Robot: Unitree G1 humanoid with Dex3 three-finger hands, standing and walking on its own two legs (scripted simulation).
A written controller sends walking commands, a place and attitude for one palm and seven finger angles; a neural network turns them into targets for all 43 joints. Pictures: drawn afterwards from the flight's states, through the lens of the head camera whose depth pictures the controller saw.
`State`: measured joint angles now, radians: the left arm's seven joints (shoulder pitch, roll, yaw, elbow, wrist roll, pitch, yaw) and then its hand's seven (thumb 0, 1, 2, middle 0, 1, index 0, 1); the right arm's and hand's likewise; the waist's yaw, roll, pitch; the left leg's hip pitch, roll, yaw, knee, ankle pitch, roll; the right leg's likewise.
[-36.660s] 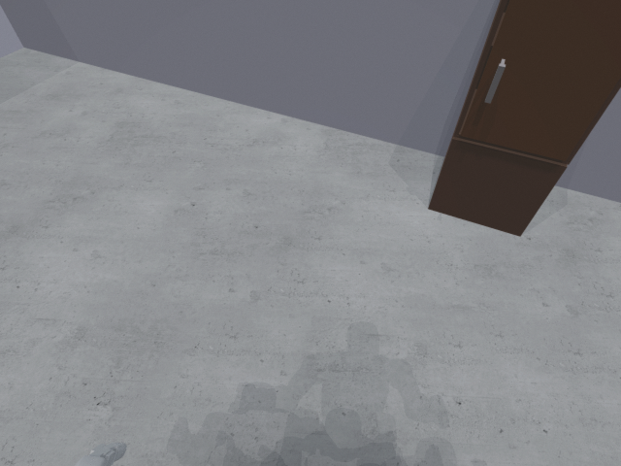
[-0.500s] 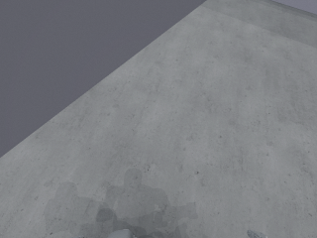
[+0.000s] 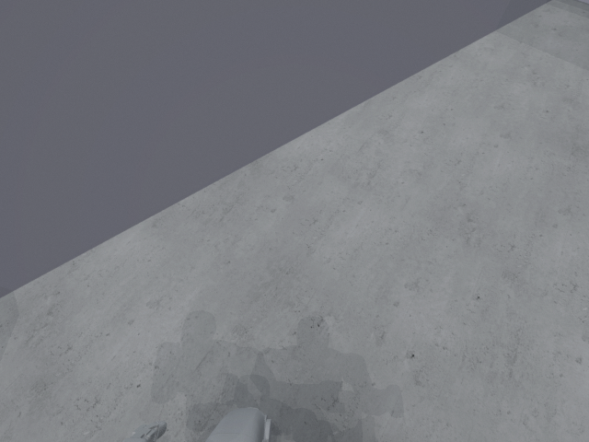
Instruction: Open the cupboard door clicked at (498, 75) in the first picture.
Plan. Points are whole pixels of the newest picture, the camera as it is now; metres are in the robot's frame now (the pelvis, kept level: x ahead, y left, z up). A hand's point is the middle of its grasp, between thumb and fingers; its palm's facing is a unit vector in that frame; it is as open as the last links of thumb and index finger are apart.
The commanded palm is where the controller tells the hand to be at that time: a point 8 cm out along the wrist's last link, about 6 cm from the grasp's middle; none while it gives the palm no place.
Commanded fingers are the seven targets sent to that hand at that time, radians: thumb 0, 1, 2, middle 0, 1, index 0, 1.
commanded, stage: turn to face it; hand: left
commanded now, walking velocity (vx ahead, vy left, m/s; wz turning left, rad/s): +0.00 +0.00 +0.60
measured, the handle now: out of the picture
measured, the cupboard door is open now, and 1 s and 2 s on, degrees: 46 46 46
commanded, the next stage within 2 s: none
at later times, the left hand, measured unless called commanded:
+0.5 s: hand out of the picture +0.02 +0.23 -0.16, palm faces +0.33 -0.90 -0.28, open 7.4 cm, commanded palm none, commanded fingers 0.00 0.90 0.90 -0.20 -0.30 -0.20 -0.30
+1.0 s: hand out of the picture -0.05 +0.14 -0.18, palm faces +0.62 -0.76 -0.22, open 7.4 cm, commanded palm none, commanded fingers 0.00 0.90 0.90 -0.20 -0.30 -0.20 -0.30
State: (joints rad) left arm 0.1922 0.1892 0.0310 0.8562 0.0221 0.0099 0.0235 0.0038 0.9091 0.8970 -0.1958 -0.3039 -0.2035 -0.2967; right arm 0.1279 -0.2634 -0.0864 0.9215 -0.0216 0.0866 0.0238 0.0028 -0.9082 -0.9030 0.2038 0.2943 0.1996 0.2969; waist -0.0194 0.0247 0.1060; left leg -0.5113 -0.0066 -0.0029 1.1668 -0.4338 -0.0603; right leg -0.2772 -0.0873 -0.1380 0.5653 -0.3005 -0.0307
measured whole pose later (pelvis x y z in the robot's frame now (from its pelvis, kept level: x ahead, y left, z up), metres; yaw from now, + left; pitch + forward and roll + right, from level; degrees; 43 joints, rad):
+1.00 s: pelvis +0.03 -0.04 -0.01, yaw +38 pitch +1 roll +1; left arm 0.23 0.21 0.05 0.90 0.02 0.01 0.01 0.00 0.90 0.90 -0.20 -0.30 -0.21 -0.30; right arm 0.09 -0.24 -0.06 0.90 -0.02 0.06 0.03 0.00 -0.91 -0.90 0.20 0.29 0.20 0.30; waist 0.01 -0.05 0.12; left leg -0.30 0.00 0.10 0.60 -0.31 -0.03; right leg -0.23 -0.15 -0.28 0.63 -0.39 0.00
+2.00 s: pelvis +0.06 -0.07 +0.00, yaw +72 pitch +1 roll -1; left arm 0.16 0.27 0.07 0.91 0.01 0.05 0.01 0.01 0.91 0.90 -0.19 -0.30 -0.20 -0.30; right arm 0.15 -0.21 -0.03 0.91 -0.03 0.03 -0.01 0.00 -0.91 -0.90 0.21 0.29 0.20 0.30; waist 0.01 -0.03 0.09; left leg -0.27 -0.03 -0.03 0.48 -0.23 0.04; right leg -0.50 -0.08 -0.01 1.05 -0.41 0.08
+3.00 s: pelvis +0.09 +0.03 +0.00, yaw +87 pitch +0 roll +2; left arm 0.13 0.18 0.04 0.98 0.02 0.00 -0.02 0.01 0.91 0.90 -0.19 -0.30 -0.20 -0.30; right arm 0.39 -0.15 -0.01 1.11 -0.03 -0.04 -0.02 0.00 -0.91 -0.90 0.21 0.29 0.20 0.30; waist -0.02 0.00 0.07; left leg 0.03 -0.06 0.05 0.34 -0.36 0.04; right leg -0.46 -0.08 -0.10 0.70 -0.28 0.00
